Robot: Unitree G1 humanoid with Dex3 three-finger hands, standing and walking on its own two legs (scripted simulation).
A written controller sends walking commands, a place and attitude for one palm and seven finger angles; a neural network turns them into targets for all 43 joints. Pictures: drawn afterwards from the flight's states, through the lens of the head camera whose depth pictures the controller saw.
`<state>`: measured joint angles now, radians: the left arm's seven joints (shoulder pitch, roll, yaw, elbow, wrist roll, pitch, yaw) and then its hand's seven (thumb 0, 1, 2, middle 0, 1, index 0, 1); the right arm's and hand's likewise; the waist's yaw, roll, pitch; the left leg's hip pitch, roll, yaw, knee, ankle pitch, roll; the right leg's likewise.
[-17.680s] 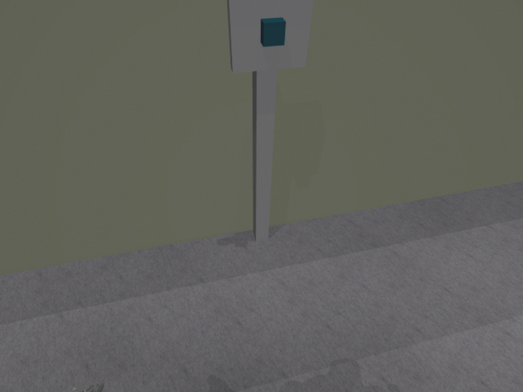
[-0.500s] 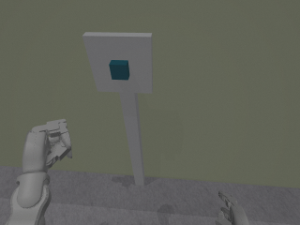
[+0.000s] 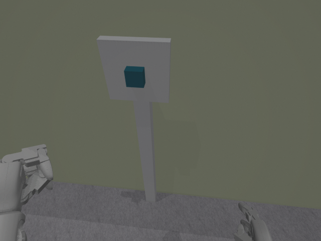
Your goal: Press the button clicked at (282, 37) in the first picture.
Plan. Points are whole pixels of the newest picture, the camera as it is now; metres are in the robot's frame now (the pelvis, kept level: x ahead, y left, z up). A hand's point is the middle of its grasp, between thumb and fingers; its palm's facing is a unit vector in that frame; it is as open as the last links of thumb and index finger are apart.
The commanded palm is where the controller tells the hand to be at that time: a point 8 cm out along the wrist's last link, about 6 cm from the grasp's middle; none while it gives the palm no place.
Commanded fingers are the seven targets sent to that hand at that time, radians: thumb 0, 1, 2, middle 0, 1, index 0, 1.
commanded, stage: draw the hand back to the body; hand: left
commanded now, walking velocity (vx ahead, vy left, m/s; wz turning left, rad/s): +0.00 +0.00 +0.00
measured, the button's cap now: (135, 76) +0.51 +0.16 +0.18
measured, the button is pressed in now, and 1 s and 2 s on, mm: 0 0 0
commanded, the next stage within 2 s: step back with the hand held close in 0.10 s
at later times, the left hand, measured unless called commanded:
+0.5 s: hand (49, 176) +0.17 +0.24 +0.16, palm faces +0.33 -0.81 -0.48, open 3.1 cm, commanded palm +0.11 +0.29 +0.17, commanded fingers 0.00 0.90 0.90 -1.30 -1.50 -1.30 -1.50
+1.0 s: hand (15, 209) +0.11 +0.26 +0.16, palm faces +0.42 -0.78 -0.47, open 3.1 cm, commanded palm +0.04 +0.30 +0.17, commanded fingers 0.00 0.90 0.90 -1.30 -1.50 -1.30 -1.50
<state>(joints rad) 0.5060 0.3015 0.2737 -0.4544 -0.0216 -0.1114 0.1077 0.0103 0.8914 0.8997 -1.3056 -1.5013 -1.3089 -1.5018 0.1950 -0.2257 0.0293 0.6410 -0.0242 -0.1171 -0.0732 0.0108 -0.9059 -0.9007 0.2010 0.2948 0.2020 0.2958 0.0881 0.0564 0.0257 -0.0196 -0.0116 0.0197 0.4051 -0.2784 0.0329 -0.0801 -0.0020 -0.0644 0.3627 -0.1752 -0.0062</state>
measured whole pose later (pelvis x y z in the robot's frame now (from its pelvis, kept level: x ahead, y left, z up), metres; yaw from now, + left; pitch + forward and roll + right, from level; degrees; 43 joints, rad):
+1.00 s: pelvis -0.09 +0.02 -0.03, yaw +2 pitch -1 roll -2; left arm 0.55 0.38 0.40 -0.59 0.04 -0.28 0.15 0.01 0.89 0.90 -1.31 -1.50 -1.31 -1.50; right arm 0.26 -0.20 0.00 0.55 -0.01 -0.08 -0.09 0.01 -0.90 -0.90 0.20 0.30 0.20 0.30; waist -0.02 -0.01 0.02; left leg -0.41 -0.04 0.01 0.69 -0.27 0.07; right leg -0.43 0.01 0.01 0.70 -0.20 0.02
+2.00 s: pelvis -0.29 +0.07 -0.01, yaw -9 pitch +1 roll -1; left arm 0.64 0.40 0.40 -0.66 -0.01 -0.20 0.14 0.01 0.88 0.90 -1.31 -1.50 -1.31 -1.50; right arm 0.33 -0.22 0.01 0.69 -0.03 -0.09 -0.09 0.01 -0.90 -0.90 0.20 0.30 0.20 0.30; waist 0.05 -0.11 -0.12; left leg -0.42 0.05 0.03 0.81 -0.35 0.01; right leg -0.31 -0.06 -0.13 0.58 -0.35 -0.02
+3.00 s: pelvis -0.35 +0.08 -0.01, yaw -4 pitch +0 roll +0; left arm 0.63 0.37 0.36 -0.56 -0.02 -0.21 0.13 0.01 0.89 0.90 -1.31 -1.50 -1.31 -1.50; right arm 0.21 -0.18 0.02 0.61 0.00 -0.12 -0.07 0.01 -0.91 -0.90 0.20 0.30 0.20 0.30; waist -0.01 0.00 0.02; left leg -0.27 0.03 0.05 0.53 -0.25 -0.01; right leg -0.26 -0.02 -0.08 0.53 -0.26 -0.02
